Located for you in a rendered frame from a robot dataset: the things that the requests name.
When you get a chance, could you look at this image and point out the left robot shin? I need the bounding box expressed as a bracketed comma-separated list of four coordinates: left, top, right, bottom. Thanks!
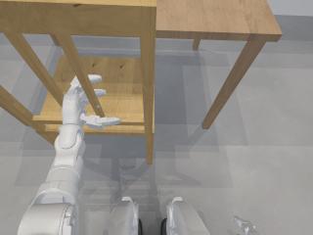
[121, 197, 139, 235]

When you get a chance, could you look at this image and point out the left robot forearm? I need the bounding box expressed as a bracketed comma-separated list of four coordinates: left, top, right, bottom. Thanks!
[17, 123, 86, 235]

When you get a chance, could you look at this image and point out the left robot thigh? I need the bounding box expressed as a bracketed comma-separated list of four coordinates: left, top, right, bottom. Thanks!
[102, 200, 139, 235]

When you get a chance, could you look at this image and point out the robot right hand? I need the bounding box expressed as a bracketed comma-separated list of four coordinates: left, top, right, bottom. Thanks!
[233, 215, 262, 235]

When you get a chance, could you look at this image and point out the robot left hand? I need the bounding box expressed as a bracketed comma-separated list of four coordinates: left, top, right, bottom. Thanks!
[62, 74, 121, 130]

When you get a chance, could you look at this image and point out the robot left upper arm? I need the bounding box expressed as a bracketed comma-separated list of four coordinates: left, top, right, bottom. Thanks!
[20, 202, 77, 235]

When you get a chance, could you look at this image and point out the table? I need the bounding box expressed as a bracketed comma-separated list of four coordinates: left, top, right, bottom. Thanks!
[0, 0, 283, 129]

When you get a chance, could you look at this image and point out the chair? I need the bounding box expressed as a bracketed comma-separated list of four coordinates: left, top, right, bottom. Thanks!
[0, 0, 157, 165]

